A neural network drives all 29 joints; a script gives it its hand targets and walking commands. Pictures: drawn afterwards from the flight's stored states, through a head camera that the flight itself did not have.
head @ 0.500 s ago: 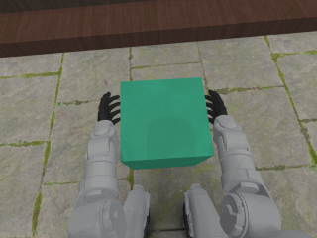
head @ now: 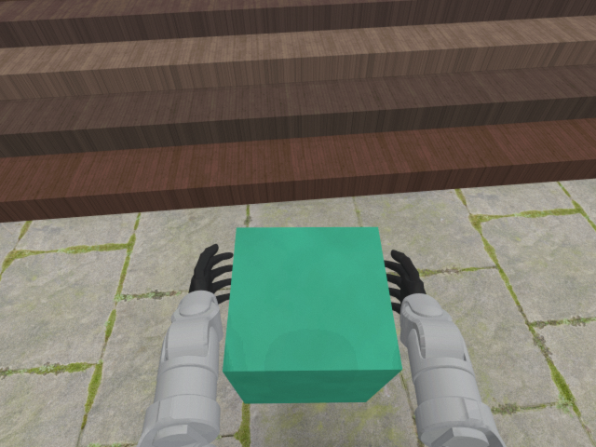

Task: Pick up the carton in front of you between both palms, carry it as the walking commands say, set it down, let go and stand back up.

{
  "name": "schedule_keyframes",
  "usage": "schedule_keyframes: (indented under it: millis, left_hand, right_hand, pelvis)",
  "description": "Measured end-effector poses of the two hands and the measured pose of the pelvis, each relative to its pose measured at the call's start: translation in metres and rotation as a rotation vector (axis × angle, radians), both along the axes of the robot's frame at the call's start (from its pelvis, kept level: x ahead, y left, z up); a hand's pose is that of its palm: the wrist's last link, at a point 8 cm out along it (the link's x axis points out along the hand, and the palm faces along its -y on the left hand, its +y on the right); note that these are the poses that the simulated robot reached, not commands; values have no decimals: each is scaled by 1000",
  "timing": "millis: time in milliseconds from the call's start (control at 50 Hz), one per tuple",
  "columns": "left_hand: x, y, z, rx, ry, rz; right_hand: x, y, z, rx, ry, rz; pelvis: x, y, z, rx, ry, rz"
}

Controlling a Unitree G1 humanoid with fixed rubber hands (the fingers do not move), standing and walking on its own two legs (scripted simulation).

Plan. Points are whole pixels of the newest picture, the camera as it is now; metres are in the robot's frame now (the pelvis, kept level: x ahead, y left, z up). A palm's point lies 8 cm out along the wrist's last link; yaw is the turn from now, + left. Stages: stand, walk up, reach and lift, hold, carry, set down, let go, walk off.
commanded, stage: reach and lift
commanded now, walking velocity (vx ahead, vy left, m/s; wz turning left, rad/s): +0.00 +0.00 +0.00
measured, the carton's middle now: (306, 322) +0.31 +0.00 -0.07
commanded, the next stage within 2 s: hold in 1.08 s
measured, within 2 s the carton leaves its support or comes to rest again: neither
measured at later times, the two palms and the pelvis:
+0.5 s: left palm (198, 291) +0.30 +0.15 +0.05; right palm (421, 296) +0.29 -0.15 +0.04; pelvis -0.01 +0.00 +0.01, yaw +0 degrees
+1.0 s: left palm (196, 284) +0.30 +0.15 +0.06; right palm (421, 288) +0.29 -0.15 +0.05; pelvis +0.01 +0.00 +0.02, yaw +0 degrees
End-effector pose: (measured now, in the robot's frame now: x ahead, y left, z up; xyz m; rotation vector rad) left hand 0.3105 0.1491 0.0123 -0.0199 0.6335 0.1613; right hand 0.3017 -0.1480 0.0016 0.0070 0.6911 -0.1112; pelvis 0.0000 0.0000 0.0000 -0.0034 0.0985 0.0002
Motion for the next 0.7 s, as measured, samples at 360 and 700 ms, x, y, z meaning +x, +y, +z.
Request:
schedule_keyframes:
  millis: [360,700]
  left_hand:
    - [-15,-1,33,17,17,-16]
    - [-6,-3,42,36,11,-28]
  right_hand:
    - [-16,0,34,-16,16,0]
    - [-6,-3,44,-36,8,15]
  pelvis:
    - [-13,0,13,-1,-178,1]
    - [-1,-5,19,0,-184,5]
